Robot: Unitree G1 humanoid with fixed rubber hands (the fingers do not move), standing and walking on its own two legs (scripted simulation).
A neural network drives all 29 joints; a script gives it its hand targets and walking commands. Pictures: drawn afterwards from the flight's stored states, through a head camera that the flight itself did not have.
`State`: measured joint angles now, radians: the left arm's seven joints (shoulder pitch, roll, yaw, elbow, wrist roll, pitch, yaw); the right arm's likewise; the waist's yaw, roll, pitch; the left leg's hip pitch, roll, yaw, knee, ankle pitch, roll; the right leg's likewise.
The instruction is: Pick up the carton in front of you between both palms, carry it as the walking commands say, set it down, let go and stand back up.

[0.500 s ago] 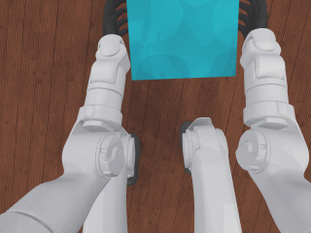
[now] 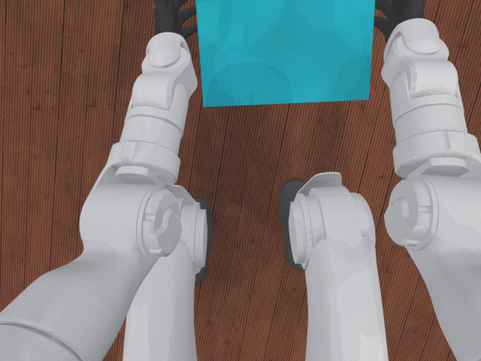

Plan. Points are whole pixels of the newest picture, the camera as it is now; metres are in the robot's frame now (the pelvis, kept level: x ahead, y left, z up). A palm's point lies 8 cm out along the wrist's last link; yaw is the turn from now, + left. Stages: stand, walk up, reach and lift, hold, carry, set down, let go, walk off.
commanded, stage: set down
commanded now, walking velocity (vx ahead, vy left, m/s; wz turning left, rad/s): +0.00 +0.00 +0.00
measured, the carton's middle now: (281, 39) +0.52 -0.11 -0.24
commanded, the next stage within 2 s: none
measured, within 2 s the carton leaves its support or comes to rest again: rests again in 0.28 s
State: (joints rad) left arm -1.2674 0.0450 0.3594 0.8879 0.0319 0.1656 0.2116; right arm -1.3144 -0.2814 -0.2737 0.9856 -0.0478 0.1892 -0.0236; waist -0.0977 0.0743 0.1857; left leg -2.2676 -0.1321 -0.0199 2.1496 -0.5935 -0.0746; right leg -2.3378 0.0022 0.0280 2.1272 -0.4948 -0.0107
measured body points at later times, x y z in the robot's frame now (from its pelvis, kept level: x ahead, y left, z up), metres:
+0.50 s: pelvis +0.01 +0.00 +0.00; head +0.36 -0.05 +0.26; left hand +0.55 +0.04 -0.17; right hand +0.52 -0.27 -0.17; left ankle +0.11 +0.12 -0.34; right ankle +0.12 -0.12 -0.34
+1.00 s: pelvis +0.00 +0.00 -0.01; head +0.36 -0.05 +0.24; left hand +0.53 +0.11 -0.20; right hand +0.48 -0.29 -0.21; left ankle +0.11 +0.12 -0.34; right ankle +0.12 -0.12 -0.34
